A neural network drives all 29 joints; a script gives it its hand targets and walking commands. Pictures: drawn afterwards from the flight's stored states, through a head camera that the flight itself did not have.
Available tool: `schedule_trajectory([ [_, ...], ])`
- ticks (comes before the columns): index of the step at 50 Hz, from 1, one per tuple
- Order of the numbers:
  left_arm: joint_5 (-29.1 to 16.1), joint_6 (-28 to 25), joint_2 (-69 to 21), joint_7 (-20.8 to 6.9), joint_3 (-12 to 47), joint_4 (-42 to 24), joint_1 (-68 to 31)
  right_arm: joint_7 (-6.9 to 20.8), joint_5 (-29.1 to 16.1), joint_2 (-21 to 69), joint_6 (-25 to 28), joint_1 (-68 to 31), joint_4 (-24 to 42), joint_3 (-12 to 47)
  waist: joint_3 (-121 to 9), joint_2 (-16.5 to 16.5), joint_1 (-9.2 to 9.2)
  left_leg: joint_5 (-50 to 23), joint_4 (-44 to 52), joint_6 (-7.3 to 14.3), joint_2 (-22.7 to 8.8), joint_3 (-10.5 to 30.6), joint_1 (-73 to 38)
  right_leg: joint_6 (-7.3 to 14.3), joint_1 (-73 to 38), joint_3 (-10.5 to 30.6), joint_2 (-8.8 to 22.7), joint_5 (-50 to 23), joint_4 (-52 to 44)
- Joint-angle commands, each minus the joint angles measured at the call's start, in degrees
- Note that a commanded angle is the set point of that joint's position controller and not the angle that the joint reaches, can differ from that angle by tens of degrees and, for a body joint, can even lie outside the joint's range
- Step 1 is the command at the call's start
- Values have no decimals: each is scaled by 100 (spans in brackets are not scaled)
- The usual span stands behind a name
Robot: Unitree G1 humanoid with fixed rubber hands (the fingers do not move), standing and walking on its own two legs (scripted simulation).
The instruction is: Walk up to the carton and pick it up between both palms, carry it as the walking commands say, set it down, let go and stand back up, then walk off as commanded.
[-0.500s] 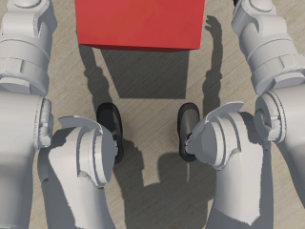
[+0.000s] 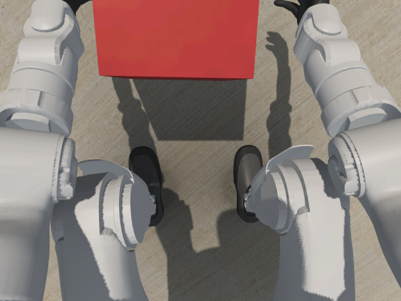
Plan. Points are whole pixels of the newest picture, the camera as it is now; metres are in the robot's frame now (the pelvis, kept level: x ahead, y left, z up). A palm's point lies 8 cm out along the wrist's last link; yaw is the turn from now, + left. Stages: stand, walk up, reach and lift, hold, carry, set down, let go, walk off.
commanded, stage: reach and lift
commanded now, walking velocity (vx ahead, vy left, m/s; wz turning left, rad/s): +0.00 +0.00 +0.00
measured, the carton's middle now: (178, 12) +0.53 +0.05 -0.25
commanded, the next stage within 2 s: none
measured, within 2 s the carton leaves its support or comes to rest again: leaves its support in 1.02 s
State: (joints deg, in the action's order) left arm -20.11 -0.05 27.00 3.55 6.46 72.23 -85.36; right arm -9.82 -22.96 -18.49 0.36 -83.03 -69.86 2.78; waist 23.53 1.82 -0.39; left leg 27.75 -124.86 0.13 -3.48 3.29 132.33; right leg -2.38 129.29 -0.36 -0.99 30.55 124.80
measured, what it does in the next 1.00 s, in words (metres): stands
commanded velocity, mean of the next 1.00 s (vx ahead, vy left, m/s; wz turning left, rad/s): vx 0.00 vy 0.00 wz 0.00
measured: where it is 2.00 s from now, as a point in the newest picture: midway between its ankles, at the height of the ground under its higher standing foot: (201, 196)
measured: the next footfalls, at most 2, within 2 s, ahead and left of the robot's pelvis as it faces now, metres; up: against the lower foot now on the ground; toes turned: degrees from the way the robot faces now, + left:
none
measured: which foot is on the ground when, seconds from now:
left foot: down 0.00-1.00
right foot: down 0.00-1.00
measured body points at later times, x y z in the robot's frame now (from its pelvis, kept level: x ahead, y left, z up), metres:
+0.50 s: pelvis +0.00 +0.00 +0.01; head +0.38 +0.05 +0.23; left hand +0.55 +0.20 -0.20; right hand +0.55 -0.11 -0.20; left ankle +0.13 +0.13 -0.33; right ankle +0.13 -0.13 -0.33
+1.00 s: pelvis +0.01 +0.01 -0.01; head +0.37 +0.05 +0.25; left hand +0.55 +0.19 -0.20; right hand +0.55 -0.11 -0.19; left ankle +0.13 +0.13 -0.33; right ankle +0.13 -0.13 -0.33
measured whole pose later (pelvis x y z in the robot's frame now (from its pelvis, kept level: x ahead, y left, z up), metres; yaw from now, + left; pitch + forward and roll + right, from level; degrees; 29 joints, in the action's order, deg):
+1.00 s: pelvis +0.01 +0.01 -0.01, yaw +1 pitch +35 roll -3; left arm -12.5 6.2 20.4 5.8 4.8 72.1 -86.5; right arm -10.0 -11.5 -13.2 -4.8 -83.1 -69.1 -8.6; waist 20.6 1.5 -0.3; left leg 29.0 -128.3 0.9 -1.7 2.4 134.1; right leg -5.6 129.8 2.7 -3.4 33.7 128.8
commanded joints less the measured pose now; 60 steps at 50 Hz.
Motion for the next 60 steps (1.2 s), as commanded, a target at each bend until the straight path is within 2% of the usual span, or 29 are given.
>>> schedule_trajectory([
  [1,31,-282,241,64,-59,-767,-1503,-20,-99,233,287,-960,863,-14,-7700,-486,157,-1612,889,-66,231,-253,-4276,-121,-2897,-296,-187,-1568,-997],
  [2,63,-306,232,95,-75,-888,-1576,-44,-21,275,309,-985,773,-88,-7521,-657,266,-1515,949,-98,263,-293,-4133,-91,-2743,-283,-206,-1470,-951],
  [5,91,-307,87,82,-66,-462,-1301,-67,70,496,319,-786,622,-29,-7490,-302,97,-1505,952,-54,258,-260,-4095,-151,-2817,-284,-230,-1443,-1070],
  [8,165,-358,137,135,-138,-758,-1614,-99,35,419,363,-1150,869,-18,-7939,-415,281,-1594,914,-54,274,-287,-4321,-94,-3008,-247,-230,-1482,-1008],
  [9,23,-373,2,169,29,-844,-1653,-121,-5,516,377,-1100,896,6,-8101,-353,117,-1602,953,-67,317,-283,-4491,-106,-3173,-323,-243,-1529,-1011],
  [11,95,-367,32,206,-30,-641,-1627,-146,33,606,354,-1105,635,-7,-8067,-353,180,-1410,970,-66,355,-316,-4463,-99,-3231,-350,-270,-1415,-1006],
  [16,73,-370,-401,143,191,-780,-1677,-162,335,740,395,-835,461,-178,-8045,-643,-170,-1822,933,-186,404,-288,-4631,-72,-3162,-359,-370,-1785,-1002],
  [17,23,-383,-525,126,212,-995,-1780,-144,270,850,409,-943,673,-92,-8128,-673,-54,-1893,912,-181,408,-310,-4726,-36,-3246,-309,-377,-1833,-985],
  [20,108,-364,-728,123,282,-869,-1776,-115,401,1127,401,-992,656,-155,-8009,-616,-112,-1751,957,-148,476,-324,-4628,-56,-3191,-384,-426,-1722,-989],
  [22,-67,-380,-1614,-45,599,-984,-2079,45,451,1794,415,-1083,527,-27,-7930,-527,-379,-1856,949,-153,553,-289,-4619,-36,-3143,-423,-404,-1773,-975],
  [25,184,-340,-1957,-134,632,-1085,-2343,217,448,2328,398,-1505,675,-42,-7783,-810,-246,-1719,932,-142,507,-281,-4752,-47,-2843,-413,-441,-1649,-914],
  [30,364,-156,-4098,-669,851,-1352,-2971,785,622,4188,223,-2480,877,125,-7553,-676,-73,-1620,766,-139,664,-408,-4230,-25,-2724,-415,-597,-1498,-775],
  [31,446,-67,-4536,-775,860,-1188,-2912,882,802,4570,167,-2466,848,107,-7341,-516,-139,-1551,822,-112,720,-413,-4142,-37,-2548,-504,-663,-1398,-753],
  [34,535,36,-4967,-963,728,-1238,-3107,1054,993,4957,27,-2689,960,-12,-6989,-306,-146,-1291,753,-78,747,-441,-3774,-2,-2424,-521,-673,-1161,-727],
  [35,462,53,-5103,-1017,806,-1418,-3271,1112,1079,5122,-40,-2647,1028,-107,-7090,-357,-263,-1348,758,-81,764,-434,-3859,-11,-2367,-593,-697,-1164,-701],
  [37,635,131,-5331,-1104,620,-1290,-3021,1275,1057,5432,-123,-2702,1001,-90,-6956,-338,-26,-1389,715,-6,785,-450,-3821,31,-2262,-546,-690,-1156,-626],
  [39,613,150,-5532,-1166,716,-1590,-3146,1326,1107,5692,-175,-2727,1192,-110,-7043,-278,-182,-1542,618,-11,823,-501,-3799,23,-2244,-610,-745,-1291,-612],
  [40,655,138,-5624,-1165,668,-1690,-3180,1358,1146,5681,-196,-2538,974,-208,-6930,-379,-94,-1529,641,-38,834,-558,-3766,58,-2151,-564,-734,-1256,-638],
  [41,692,189,-5670,-1178,622,-1550,-2986,1412,1108,5840,-196,-2685,1207,-101,-6994,-294,-61,-1634,594,23,822,-509,-3852,52,-2210,-571,-738,-1368,-581],
  [42,719,223,-5732,-1196,595,-1508,-2833,1441,1045,5883,-224,-2744,1312,-44,-7088,-418,143,-1829,566,14,815,-531,-3913,48,-2126,-546,-749,-1444,-540],
  [43,663,233,-5909,-1186,625,-1597,-2860,1439,1075,5906,-222,-2637,1387,-96,-7275,-386,-73,-1942,579,12,848,-453,-4140,58,-2181,-649,-766,-1536,-480],
  [45,537,209,-5995,-1224,661,-1999,-3043,1433,1121,5944,-240,-2625,1495,-89,-7499,-366,-171,-2108,463,-28,862,-479,-4113,78,-2256,-625,-754,-1677,-473],
  [50,489,221,-6131,-1152,753,-2590,-2987,1439,862,6272,-269,-2787,2170,126,-8681,-467,-27,-2628,447,-1,905,-536,-4805,30,-2641,-669,-825,-2152,-425],
  [51,460,266,-6200,-1158,764,-2633,-3065,1445,876,6381,-312,-2859,2317,178,-8975,-275,-161,-2603,477,12,935,-531,-5048,9,-2831,-716,-844,-2144,-517],
  [52,502,319,-6273,-1151,684,-2420,-2932,1436,799,6295,-303,-3166,2447,228,-9043,-389,5,-2500,456,26,909,-554,-5062,48,-2683,-680,-822,-1924,-495],
  [54,489,387,-6258,-1137,751,-2600,-3221,1457,798,6345,-407,-3211,2513,198,-9497,-512,-89,-2447,481,4,900,-584,-5515,45,-2752,-692,-840,-1785,-637],
  [56,464,447,-6235,-1124,821,-2974,-3546,1446,643,6416,-489,-3665,3095,442,-10483,-440,-24,-2445,530,14,918,-655,-5960,4,-3398,-723,-845,-1936,-658],
  [57,418,516,-6397,-1130,856,-2835,-3526,1448,612,6351,-512,-3905,3353,406,-10838,-419,-168,-2348,493,9,935,-669,-6242,-7,-3628,-793,-840,-1891,-702],
  [60,479,666,-6508,-1187,756,-3185,-3620,1392,572,6671,-685,-4298,3944,658,-11245,-100,5,-2432,561,76,986,-733,-6035,-115,-4295,-747,-884,-2132,-800],
])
